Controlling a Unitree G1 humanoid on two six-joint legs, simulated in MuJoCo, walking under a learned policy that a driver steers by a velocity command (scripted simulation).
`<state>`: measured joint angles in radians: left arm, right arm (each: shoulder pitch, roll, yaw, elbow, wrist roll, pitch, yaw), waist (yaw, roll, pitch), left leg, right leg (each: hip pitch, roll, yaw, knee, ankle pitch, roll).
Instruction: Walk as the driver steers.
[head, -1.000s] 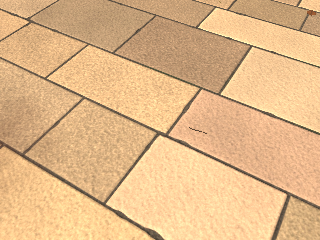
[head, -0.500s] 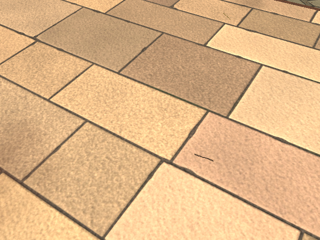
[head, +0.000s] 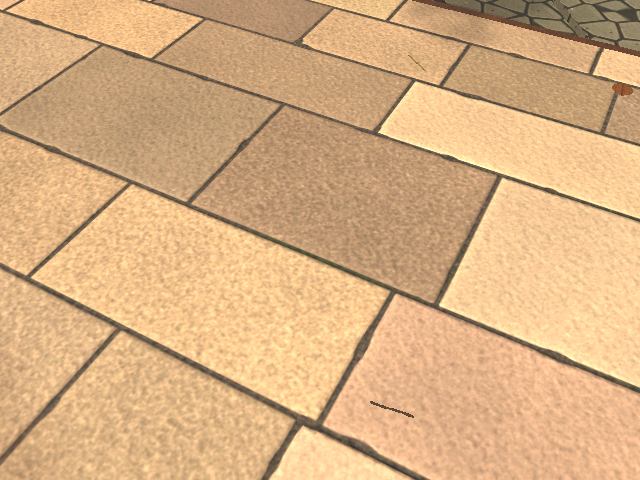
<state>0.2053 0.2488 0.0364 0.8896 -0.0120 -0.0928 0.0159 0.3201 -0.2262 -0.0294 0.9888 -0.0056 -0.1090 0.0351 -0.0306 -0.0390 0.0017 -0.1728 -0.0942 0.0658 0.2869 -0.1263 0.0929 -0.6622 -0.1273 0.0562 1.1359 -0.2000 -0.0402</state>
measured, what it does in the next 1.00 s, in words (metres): walks ahead, turning left: right foot, then left foot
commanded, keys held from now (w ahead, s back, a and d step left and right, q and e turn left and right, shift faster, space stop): w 0.42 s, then w+q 0.58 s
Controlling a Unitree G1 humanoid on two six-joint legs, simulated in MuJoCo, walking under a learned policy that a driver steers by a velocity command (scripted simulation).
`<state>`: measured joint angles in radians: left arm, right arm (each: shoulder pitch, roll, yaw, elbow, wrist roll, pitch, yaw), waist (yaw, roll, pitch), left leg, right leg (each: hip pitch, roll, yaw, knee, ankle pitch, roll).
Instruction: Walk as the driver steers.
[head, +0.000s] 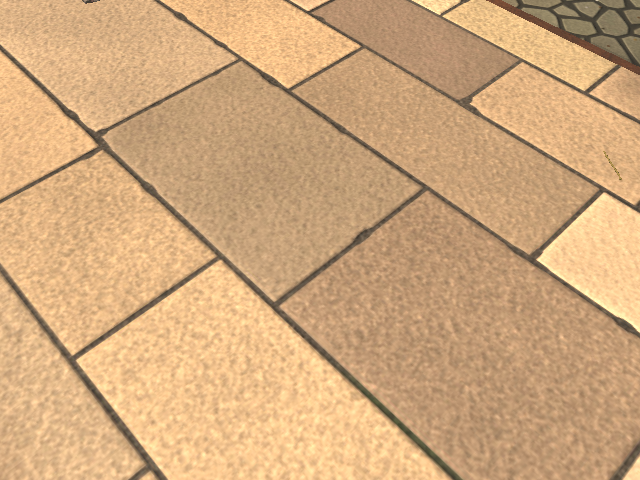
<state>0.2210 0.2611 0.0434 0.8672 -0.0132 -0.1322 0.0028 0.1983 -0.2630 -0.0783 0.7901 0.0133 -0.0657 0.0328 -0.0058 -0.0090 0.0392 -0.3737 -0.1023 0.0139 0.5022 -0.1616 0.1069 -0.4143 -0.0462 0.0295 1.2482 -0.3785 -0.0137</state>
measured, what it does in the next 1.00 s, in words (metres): walks ahead: right foot, then left foot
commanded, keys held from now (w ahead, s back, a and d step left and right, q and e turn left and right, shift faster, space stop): w+q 0.26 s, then w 0.32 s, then w+e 0.06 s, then e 0.36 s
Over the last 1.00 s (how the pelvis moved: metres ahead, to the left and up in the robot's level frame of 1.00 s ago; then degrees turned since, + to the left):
0.55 0.00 -0.01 17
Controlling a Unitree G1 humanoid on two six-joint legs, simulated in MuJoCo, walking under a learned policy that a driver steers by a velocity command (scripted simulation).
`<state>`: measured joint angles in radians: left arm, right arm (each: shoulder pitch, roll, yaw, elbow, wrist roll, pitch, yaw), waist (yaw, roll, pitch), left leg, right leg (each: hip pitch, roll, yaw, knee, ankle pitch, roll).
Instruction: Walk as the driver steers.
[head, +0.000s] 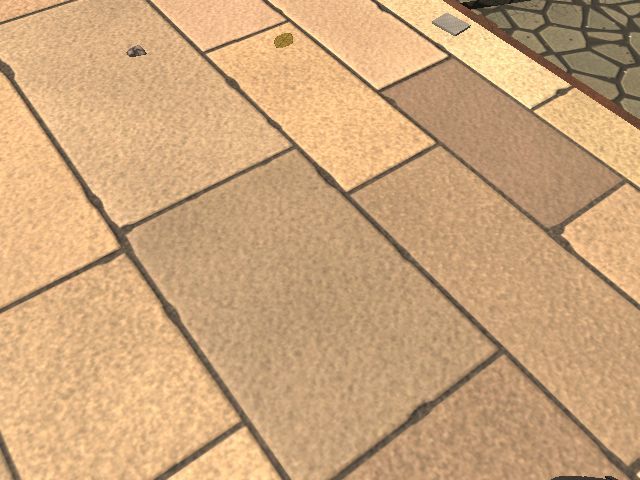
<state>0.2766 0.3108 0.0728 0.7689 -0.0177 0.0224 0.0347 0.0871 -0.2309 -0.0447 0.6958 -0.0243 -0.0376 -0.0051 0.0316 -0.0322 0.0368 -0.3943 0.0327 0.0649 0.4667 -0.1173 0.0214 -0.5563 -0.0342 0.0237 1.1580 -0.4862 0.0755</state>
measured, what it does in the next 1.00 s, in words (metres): steps on the spot, turning right: right foot, then left foot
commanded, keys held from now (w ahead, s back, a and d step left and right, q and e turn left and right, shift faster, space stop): e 0.98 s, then w+e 0.02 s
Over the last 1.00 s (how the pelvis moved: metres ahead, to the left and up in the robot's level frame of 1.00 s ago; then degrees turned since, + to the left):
0.46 0.05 0.00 5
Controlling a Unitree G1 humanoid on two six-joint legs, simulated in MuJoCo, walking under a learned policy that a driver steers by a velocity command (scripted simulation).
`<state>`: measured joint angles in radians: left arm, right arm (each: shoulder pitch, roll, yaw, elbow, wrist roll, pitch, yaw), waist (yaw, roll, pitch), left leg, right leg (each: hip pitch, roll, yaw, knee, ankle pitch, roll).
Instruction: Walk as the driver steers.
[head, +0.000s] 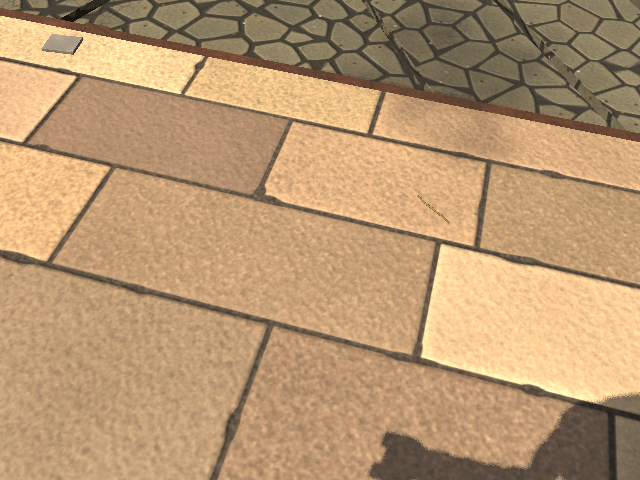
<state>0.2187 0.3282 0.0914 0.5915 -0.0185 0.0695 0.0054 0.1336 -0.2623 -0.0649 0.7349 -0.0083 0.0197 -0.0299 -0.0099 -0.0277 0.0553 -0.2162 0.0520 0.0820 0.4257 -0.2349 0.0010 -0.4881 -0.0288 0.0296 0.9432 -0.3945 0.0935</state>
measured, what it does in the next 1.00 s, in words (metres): walks ahead, turning left: right foot, then left foot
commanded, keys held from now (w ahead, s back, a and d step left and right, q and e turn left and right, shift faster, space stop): w+e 0.06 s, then w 0.06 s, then w+q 0.88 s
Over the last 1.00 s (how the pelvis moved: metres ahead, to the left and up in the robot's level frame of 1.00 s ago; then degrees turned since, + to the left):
0.03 -0.02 0.01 -35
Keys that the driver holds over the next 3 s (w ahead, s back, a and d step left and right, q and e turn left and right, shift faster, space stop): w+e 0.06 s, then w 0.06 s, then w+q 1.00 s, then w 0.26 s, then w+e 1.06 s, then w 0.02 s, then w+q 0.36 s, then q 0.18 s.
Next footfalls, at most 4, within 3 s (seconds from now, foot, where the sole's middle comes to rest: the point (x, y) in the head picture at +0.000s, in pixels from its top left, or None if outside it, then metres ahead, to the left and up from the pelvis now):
0.14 right None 0.03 -0.15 -0.78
0.66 left None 0.39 0.05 -0.78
1.10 right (365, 363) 0.70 -0.10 -0.78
1.58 left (214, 325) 0.80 0.25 -0.78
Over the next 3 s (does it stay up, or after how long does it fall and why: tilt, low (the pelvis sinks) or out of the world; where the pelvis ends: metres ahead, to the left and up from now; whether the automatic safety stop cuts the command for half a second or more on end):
stays up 1.45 0.18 -0.01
